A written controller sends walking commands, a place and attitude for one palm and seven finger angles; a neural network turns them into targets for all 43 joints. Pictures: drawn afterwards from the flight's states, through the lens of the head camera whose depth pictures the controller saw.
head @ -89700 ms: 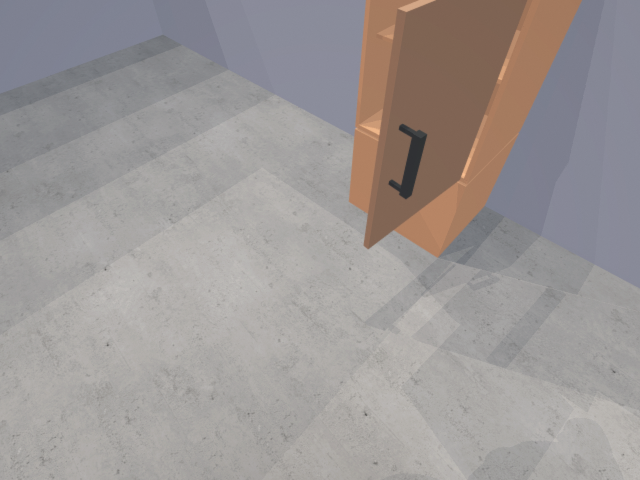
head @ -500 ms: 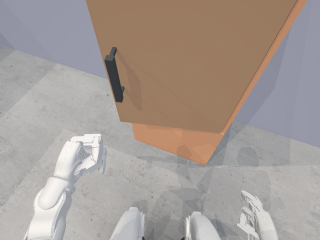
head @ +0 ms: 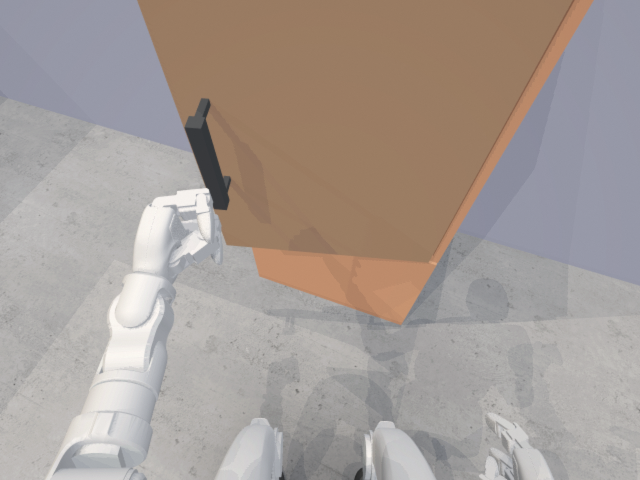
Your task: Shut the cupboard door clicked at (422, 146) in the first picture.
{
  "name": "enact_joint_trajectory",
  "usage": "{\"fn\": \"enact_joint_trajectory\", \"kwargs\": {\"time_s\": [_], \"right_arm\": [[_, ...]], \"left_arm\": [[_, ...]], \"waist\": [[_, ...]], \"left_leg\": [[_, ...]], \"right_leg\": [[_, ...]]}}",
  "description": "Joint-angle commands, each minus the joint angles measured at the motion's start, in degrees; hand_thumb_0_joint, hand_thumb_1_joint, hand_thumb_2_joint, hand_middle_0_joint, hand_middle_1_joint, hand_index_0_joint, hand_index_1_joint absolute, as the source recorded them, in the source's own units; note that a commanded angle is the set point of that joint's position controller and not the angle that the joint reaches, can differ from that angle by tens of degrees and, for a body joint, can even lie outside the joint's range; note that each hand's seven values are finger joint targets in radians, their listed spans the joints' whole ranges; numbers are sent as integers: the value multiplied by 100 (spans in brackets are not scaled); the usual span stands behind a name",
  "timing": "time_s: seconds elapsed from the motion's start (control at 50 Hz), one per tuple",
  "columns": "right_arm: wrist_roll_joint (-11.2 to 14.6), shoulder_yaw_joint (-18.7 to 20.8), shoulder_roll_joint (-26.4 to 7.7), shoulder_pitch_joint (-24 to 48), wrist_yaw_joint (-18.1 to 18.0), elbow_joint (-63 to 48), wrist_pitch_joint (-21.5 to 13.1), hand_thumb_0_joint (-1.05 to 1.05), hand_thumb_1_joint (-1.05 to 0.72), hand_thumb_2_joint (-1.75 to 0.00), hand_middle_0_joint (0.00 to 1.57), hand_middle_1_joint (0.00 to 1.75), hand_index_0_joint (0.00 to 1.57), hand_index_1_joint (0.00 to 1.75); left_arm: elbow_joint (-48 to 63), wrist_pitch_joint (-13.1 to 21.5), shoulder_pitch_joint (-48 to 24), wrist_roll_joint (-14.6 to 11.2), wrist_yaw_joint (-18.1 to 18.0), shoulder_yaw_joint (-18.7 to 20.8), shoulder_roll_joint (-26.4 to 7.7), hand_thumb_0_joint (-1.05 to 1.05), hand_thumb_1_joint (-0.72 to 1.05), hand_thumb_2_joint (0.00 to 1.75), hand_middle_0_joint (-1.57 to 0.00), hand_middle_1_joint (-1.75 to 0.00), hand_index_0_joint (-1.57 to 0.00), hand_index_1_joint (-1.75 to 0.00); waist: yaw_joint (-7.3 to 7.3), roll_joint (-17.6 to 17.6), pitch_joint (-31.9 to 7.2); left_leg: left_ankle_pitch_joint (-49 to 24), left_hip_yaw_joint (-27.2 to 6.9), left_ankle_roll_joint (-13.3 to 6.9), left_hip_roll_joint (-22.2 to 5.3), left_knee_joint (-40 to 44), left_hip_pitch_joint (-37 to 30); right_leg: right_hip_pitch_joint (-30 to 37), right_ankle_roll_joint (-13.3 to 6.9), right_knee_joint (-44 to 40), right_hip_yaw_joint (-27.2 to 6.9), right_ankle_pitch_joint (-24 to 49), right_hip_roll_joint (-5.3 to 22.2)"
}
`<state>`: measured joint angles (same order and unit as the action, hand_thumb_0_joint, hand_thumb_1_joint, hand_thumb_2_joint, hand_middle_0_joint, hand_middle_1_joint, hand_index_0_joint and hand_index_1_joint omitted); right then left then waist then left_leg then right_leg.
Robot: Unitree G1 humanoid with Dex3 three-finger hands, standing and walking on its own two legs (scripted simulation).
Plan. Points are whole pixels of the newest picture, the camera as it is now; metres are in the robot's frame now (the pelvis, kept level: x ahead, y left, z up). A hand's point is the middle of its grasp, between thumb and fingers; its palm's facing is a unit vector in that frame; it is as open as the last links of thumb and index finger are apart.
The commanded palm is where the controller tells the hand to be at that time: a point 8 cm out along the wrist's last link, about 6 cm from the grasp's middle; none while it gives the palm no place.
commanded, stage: bring the fist close to the handle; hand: left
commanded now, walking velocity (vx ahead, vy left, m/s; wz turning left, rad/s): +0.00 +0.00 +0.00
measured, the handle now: (213, 158) +0.53 +0.16 +0.05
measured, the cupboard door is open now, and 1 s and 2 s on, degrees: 15 14 3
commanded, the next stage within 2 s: push the door shut along its arc in 0.56 s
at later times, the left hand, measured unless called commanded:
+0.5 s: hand (228, 226) +0.42 +0.13 +0.05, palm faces -0.07 -1.00 -0.03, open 3.1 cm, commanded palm +0.40 +0.18 +0.05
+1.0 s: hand (239, 191) +0.46 +0.11 +0.06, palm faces -0.19 -0.98 -0.06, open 3.1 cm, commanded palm +0.45 +0.17 +0.05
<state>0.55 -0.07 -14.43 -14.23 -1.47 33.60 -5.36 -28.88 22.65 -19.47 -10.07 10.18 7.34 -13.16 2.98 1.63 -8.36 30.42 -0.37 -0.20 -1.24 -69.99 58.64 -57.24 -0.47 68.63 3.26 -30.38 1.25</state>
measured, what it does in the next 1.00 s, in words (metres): stands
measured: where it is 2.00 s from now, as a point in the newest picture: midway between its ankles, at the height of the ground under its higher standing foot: outside the picture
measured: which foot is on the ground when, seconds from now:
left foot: down 0.00-1.00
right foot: down 0.00-1.00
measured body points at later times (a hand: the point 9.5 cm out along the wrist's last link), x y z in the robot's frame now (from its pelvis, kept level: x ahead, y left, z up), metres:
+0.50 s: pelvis +0.00 -0.01 +0.01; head +0.10 -0.02 +0.45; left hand +0.41 +0.18 +0.05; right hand +0.06 -0.27 -0.12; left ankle +0.03 +0.12 -0.64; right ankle +0.02 -0.12 -0.64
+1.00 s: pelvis -0.01 +0.00 -0.01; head +0.10 +0.00 +0.43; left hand +0.46 +0.17 +0.07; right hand +0.06 -0.26 -0.13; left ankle +0.03 +0.12 -0.64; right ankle +0.02 -0.12 -0.64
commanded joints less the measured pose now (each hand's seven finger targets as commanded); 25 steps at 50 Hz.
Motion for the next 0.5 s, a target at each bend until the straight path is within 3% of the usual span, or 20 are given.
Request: {"fn": "enact_joint_trajectory", "kwargs": {"time_s": [0.0, 0.04, 0.06, 0.1, 0.14, 0.16, 0.18, 0.22, 0.24, 0.28, 0.32, 0.34, 0.36, 0.38, 0.4, 0.46, 0.48], "right_arm": [[56, 314, -844, -481, -19, -575, -72, 0, -90, -90, 20, 30, 20, 30], [63, 342, -837, -540, -34, -551, -17, 0, -90, -90, 20, 30, 20, 30], [59, 334, -840, -549, -37, -556, 2, 0, -90, -90, 20, 30, 20, 30], [32, 325, -827, -566, -74, -483, 0, 0, -90, -90, 20, 30, 20, 30], [-2, 303, -773, -591, -68, -391, -11, 0, -90, -90, 20, 30, 20, 30], [-29, 321, -778, -629, -46, -353, -11, 0, -90, -90, 20, 30, 20, 30], [-47, 326, -808, -647, -31, -413, -10, 0, -90, -90, 20, 30, 20, 30], [-74, 328, -778, -667, 29, -399, 61, 0, -90, -90, 20, 30, 20, 30], [-69, 333, -771, -686, 64, -417, 98, 0, -90, -90, 20, 30, 20, 30], [-61, 347, -813, -791, 108, -477, 171, 0, -90, -90, 20, 30, 20, 30], [-20, 359, -827, -780, 126, -495, 263, 0, -90, -90, 20, 30, 20, 30], [-6, 360, -838, -804, 107, -530, 300, 0, -90, -90, 20, 30, 20, 30], [6, 356, -839, -787, 79, -543, 312, 0, -90, -90, 20, 30, 20, 30], [16, 361, -840, -799, 45, -571, 289, 0, -90, -90, 20, 30, 20, 30], [18, 356, -831, -735, 28, -520, 279, 0, -90, -90, 20, 30, 20, 30], [-5, 372, -796, -717, -11, -432, 216, 0, -90, -90, 20, 30, 20, 30], [-13, 359, -799, -720, -26, -419, 171, 0, -90, -90, 20, 30, 20, 30]], "left_arm": [[235, 44, -1750, 52, 72, 27, -497, 0, 90, 90, -130, -150, -130, -150], [173, 27, -2218, -3, 68, 88, -501, 0, 90, 90, -130, -150, -130, -150], [161, 70, -2386, -49, 38, 228, -614, 0, 90, 90, -130, -150, -130, -150], [126, 281, -2983, -71, -62, 494, -874, 0, 90, 90, -130, -150, -130, -150], [-30, 536, -3526, -28, -166, 498, -858, 0, 90, 90, -130, -150, -130, -150], [-148, 647, -3424, 24, -220, 660, -993, 0, 90, 90, -130, -150, -130, -150], [-143, 749, -3192, 66, -252, 824, -1182, 0, 90, 90, -130, -150, -130, -150], [-490, 814, -2771, 165, -255, 843, -1148, 0, 90, 90, -130, -150, -130, -150], [-562, 803, -2651, 198, -217, 702, -1002, 0, 90, 90, -130, -150, -130, -150], [-796, 695, -2437, 238, -137, 720, -1036, 0, 90, 90, -130, -150, -130, -150], [-879, 544, -2468, 191, -47, 655, -985, 0, 90, 90, -130, -150, -130, -150], [-934, 489, -2431, 150, -14, 737, -1058, 0, 90, 90, -130, -150, -130, -150], [-773, 503, -2722, 98, 19, 687, -1047, 0, 90, 90, -130, -150, -130, -150], [-671, 552, -2809, 9, 31, 823, -1135, 0, 90, 90, -130, -150, -130, -150], [-510, 641, -2986, -25, 56, 831, -1179, 0, 90, 90, -130, -150, -130, -150], [-199, 984, -3196, -99, 73, 815, -1148, 0, 90, 90, -130, -150, -130, -150], [-40, 1108, -3438, -88, 91, 701, -1112, 0, 90, 90, -130, -150, -130, -150]], "waist": [[204, -24, -2027], [271, -156, -2145], [235, -189, -2188], [283, -297, -2379], [346, -216, -2322], [267, -221, -2444], [127, -8, -2581], [65, -72, -2663], [98, -72, -2617], [56, -3, -2556], [125, -187, -2327], [135, -482, -2212], [217, -469, -2207], [209, -577, -2200], [189, -367, -2268], [216, -385, -2468], [268, -92, -2516]], "left_leg": [[-1671, -148, -59, 86, 1054, -1443], [-1705, -141, -78, 87, 1021, -1463], [-1686, -127, -82, 97, 1013, -1403], [-1757, -120, -104, 102, 926, -1351], [-1630, -120, -100, 113, 892, -1262], [-1660, -102, -100, 119, 873, -1269], [-1762, -100, -91, 139, 884, -1297], [-1912, -36, -79, 132, 899, -1281], [-1875, -2, -88, 131, 920, -1259], [-1895, -5, -91, 143, 992, -1215], [-1628, 67, -106, 147, 1038, -1041], [-1478, 83, -124, 158, 1067, -890], [-1387, 94, -141, 161, 1069, -866], [-1393, 85, -165, 176, 1049, -847], [-1380, 92, -145, 166, 1052, -910], [-1443, 70, -152, 150, 990, -1094], [-1492, 37, -159, 161, 962, -1183]], "right_leg": [[1132, -87, -1020, -136, 1806, -151], [1220, -65, -1057, -169, 1913, -149], [1310, -65, -1071, -193, 1925, -150], [1389, -46, -1016, -244, 2053, -146], [1302, -38, -985, -265, 1937, -148], [1374, -45, -955, -285, 1969, -155], [1408, -81, -889, -268, 2008, -169], [1524, -69, -859, -294, 2252, -148], [1512, -57, -893, -300, 2250, -155], [1560, -86, -908, -260, 2247, -185], [1638, -45, -1081, -328, 2120, -160], [1783, -27, -1187, -372, 2010, -155], [1801, -11, -1243, -412, 1948, -145], [1846, -15, -1268, -429, 1920, -159], [1832, -15, -1261, -461, 1928, -136], [1819, -11, -1208, -464, 1999, -142], [1685, -34, -1130, -433, 2009, -157]]}}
